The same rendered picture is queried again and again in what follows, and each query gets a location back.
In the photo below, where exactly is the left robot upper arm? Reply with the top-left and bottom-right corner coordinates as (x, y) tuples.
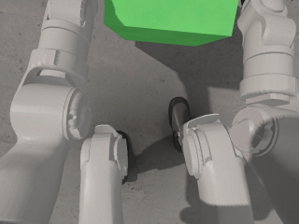
(0, 82), (92, 224)

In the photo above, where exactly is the right robot upper arm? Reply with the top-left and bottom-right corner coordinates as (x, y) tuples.
(229, 104), (299, 224)

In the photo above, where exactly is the right robot forearm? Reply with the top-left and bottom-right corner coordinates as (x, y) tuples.
(237, 0), (299, 112)

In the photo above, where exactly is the robot right foot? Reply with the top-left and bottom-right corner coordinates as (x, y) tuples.
(168, 96), (191, 153)

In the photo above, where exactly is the right robot thigh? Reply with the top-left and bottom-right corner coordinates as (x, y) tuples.
(183, 122), (255, 224)

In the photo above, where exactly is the left robot forearm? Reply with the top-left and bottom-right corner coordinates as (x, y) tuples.
(9, 0), (99, 130)

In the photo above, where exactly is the carton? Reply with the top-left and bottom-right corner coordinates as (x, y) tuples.
(104, 0), (239, 47)

